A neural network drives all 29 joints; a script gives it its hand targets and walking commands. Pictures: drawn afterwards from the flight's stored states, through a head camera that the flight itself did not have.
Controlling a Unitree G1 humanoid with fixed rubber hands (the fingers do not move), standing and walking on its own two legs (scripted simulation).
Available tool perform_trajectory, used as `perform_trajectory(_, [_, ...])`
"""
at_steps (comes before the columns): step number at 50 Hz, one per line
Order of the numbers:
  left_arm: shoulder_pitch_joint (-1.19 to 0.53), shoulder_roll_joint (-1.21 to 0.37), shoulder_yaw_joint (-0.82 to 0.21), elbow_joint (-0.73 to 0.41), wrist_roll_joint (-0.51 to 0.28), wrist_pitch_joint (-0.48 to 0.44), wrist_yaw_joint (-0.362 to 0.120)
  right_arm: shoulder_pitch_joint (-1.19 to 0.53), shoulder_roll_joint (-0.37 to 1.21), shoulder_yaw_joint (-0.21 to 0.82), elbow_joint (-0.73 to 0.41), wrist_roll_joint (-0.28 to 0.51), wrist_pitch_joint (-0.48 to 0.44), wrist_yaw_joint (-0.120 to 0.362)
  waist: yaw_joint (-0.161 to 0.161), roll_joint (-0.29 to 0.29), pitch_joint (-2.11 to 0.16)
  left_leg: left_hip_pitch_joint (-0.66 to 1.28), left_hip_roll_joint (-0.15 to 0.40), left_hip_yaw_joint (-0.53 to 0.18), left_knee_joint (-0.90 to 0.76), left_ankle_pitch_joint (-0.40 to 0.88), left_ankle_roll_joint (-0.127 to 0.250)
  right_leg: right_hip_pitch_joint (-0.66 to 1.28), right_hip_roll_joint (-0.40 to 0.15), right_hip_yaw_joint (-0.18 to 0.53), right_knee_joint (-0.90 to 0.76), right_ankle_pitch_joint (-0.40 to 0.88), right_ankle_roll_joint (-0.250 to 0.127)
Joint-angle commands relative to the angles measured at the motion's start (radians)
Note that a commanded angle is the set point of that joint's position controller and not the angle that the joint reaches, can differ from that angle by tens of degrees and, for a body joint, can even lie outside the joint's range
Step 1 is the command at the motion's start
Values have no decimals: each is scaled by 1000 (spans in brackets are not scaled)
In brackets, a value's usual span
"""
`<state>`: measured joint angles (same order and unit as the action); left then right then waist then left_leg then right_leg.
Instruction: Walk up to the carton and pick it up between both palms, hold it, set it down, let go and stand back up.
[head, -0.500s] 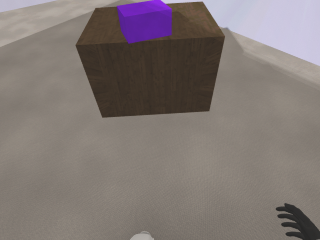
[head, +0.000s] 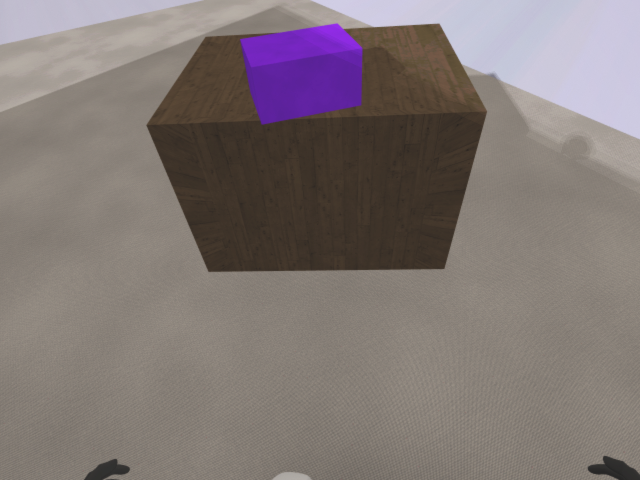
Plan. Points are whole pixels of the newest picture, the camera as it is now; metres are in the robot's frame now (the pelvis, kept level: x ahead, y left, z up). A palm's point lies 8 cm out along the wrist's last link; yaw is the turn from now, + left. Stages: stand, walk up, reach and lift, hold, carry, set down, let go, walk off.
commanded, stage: walk up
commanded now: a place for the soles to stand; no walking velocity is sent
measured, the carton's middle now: (300, 72) +1.17 +0.12 +0.01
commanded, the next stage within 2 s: none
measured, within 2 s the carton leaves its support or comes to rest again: neither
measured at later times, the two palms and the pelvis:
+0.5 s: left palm (115, 362) +0.31 +0.36 -0.05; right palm (560, 329) +0.34 -0.29 -0.01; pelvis +0.22 +0.04 +0.02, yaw +3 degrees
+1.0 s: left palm (127, 279) +0.46 +0.40 -0.05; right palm (477, 211) +0.61 -0.25 -0.04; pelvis +0.44 +0.06 +0.00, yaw +3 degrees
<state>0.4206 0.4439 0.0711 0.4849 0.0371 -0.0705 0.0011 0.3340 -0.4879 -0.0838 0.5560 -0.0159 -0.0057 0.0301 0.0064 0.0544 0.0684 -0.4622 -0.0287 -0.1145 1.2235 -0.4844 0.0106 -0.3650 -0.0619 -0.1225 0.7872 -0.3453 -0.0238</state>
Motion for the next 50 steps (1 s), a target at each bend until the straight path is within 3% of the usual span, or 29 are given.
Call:
perform_trajectory(1, [50, 249, 79, -62, 5, -27, 12, 8, -177, -57, -104, -3, -17, 16, 32, -223, 49, -244, 88, -38, -90, 84, -21, 153, -297, 443, -507, -201, -217])
perform_trajectory(4, [75, 258, 81, -51, 4, -28, 7, -74, -129, -41, -117, -1, -10, 36, 56, -235, 69, -209, 97, 35, -261, 163, -7, 171, -265, 290, -504, -58, -206])
perform_trajectory(9, [53, 257, 69, -50, -7, -16, -9, -169, -109, -47, -131, 5, -9, 55, 52, -233, 77, 25, 82, 140, -502, 257, 24, 80, -244, 163, -518, -88, -168])
perform_trajectory(12, [52, 250, 58, -34, -16, 6, -14, -64, -106, -65, -87, -7, -20, 40, -14, -187, 22, 271, -7, 209, -628, 286, 37, 30, -225, 64, -322, 29, -125])
perform_trajectory(13, [83, 217, 45, -32, -19, 9, -15, 37, -149, -83, -55, -17, -31, 25, -64, -70, -57, 456, -20, 159, -640, 214, 65, -27, -198, 10, -78, 148, -96])
perform_trajectory(14, [95, 175, 31, -48, -34, 8, -21, 126, -213, -109, -56, -26, -35, 3, -126, 83, -156, 630, 160, -196, -704, -29, 164, -217, -101, -39, 262, 96, -40])
perform_trajectory(15, [58, 198, 40, -95, -31, 13, -26, 178, -280, -122, -78, -8, -32, -14, -147, 119, -199, 619, 386, -691, -941, -229, 255, -350, 11, 63, 441, -236, -12])
perform_trajectory(16, [-1, 247, 64, -108, -33, 30, -18, 141, -287, -120, -87, 6, -23, -25, -132, 6, -140, 540, 418, -673, -967, -341, 313, -390, -11, 197, 523, -219, -17])
perform_trajectory(17, [-15, 247, 58, -101, -37, 34, -16, 107, -260, -103, -101, 2, -28, -34, -107, -12, -51, 479, 404, -570, -944, -263, 311, -436, -27, 196, 537, -196, -15])
perform_trajectory(18, [21, 230, 55, -74, -29, 36, -13, 68, -249, -96, -99, -3, -35, -37, -63, 8, -6, 389, 371, -446, -933, -188, 278, -400, -59, 203, 477, -160, -19])
perform_trajectory(20, [76, 224, 57, -15, -11, 33, -22, -6, -209, -83, -110, -6, -45, -33, -21, 90, -3, 237, 309, -290, -942, -84, 248, -268, -92, 195, 338, -96, 2])
perform_trajectory(23, [42, 188, 48, -18, -4, 33, -44, 11, -187, -71, -100, -14, -65, -26, -26, 111, -14, 201, 290, -201, -917, 67, 264, -222, -79, 163, 203, -37, 6])
perform_trajectory(25, [-3, 164, 44, -33, -6, 30, -55, 17, -190, -65, -100, -13, -69, -21, -37, 127, 11, 168, 268, -129, -923, 47, 237, -176, -74, 127, 66, 46, -5])
perform_trajectory(27, [-21, 166, 51, -38, -12, 28, -61, -16, -205, -64, -104, -6, -64, -14, -24, 148, 25, 89, 260, -88, -920, -11, 207, -57, -51, 96, -29, 123, -10])
perform_trajectory(28, [-38, 175, 55, -38, -14, 27, -63, -10, -207, -62, -99, -3, -62, -10, -22, 125, 31, 42, 255, -78, -903, -60, 198, 16, -34, 77, -54, 143, -13])
perform_trajectory(30, [-10, 192, 69, -20, -10, 27, -63, -20, -204, -54, -92, 4, -53, 0, 22, 80, 29, -39, 237, -36, -831, -146, 165, 173, 12, 26, -103, 166, -23])
perform_trajectory(31, [29, 211, 79, -8, -6, 24, -57, -10, -184, -39, -88, 1, -49, 0, 52, 38, 21, -99, 222, -19, -740, -140, 142, 279, 37, 24, -120, 106, -32])
perform_trajectory(32, [106, 242, 93, 13, -6, 17, -47, 14, -137, -19, -86, -7, -48, 3, 100, -46, -34, -133, 174, 53, -520, -68, 113, 397, 7, 116, -182, -14, -52])
perform_trajectory(33, [161, 320, 120, 15, -2, 12, -33, 28, -82, -9, -114, 10, -48, 6, 130, -240, -89, -253, 80, 160, -181, -66, 52, 456, -223, 501, -366, -357, -117])
perform_trajectory(34, [182, 356, 123, -12, -9, 15, -13, -2, -163, -38, -136, 18, -36, -7, 139, -238, -97, -309, 3, 44, -4, -139, 38, 409, -395, 876, -553, -522, -234])
perform_trajectory(35, [139, 334, 116, -40, -12, 16, 0, -19, -205, -47, -134, 15, -27, -16, 111, -165, -23, -353, 19, -45, 99, -109, 29, 373, -430, 845, -573, -505, -282])
perform_trajectory(36, [108, 308, 105, -42, -11, 13, 8, -12, -221, -49, -128, 13, -22, -14, 83, -123, 31, -362, 47, -44, 88, -55, 14, 317, -406, 750, -545, -395, -279])
perform_trajectory(38, [24, 274, 87, -53, -6, 10, 16, 47, -194, -42, -95, 11, -21, -6, 30, -169, 34, -253, 108, -18, -48, 20, 1, 214, -314, 551, -507, -261, -236])
perform_trajectory(41, [8, 269, 79, -48, 1, -3, 7, 39, -156, -37, -83, -1, -15, 18, 32, -246, 45, -143, 130, 53, -228, 77, -15, 132, -262, 384, -488, -60, -232])
perform_trajectory(44, [4, 275, 72, -49, -10, 0, -4, -38, -140, -33, -94, -4, -14, 34, 42, -255, 56, -4, 106, 122, -419, 147, 7, 47, -218, 293, -477, -115, -203])
perform_trajectory(46, [-27, 278, 66, -56, -18, 7, -13, -12, -133, -43, -82, -2, -15, 38, 3, -244, 40, 173, 68, 162, -514, 248, 19, -46, -209, 258, -443, -215, -168])
perform_trajectory(48, [-38, 248, 51, -49, -19, 17, -21, 63, -139, -60, -52, -5, -24, 29, -59, -177, 5, 396, 4, 185, -570, 248, 32, -166, -159, 186, -277, -250, -118])
perform_trajectory(49, [-22, 206, 36, -53, -15, 16, -23, 124, -173, -77, -37, -10, -28, 15, -96, -84, -36, 512, 28, 105, -607, 129, 52, -235, -137, 134, -79, -185, -88])
perform_trajectory(50, [-10, 150, 23, -81, -33, 19, -30, 165, -260, -96, -62, -16, -34, -3, -128, 149, -80, 548, 316, -443, -858, -262, 155, -377, -4, 27, 286, -207, -13])
